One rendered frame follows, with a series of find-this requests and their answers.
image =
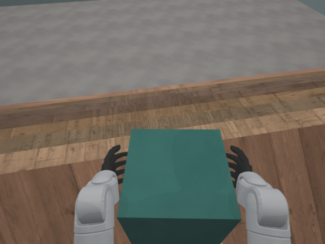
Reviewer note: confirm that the right robot hand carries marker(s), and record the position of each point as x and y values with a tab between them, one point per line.
242	163

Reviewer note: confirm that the left robot hand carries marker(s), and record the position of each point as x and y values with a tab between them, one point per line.
109	162

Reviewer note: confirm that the carton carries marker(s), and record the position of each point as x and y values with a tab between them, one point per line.
177	188

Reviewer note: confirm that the right robot forearm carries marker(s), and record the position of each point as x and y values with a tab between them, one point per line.
267	216

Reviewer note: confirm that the left robot forearm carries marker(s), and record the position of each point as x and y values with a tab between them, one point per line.
94	210

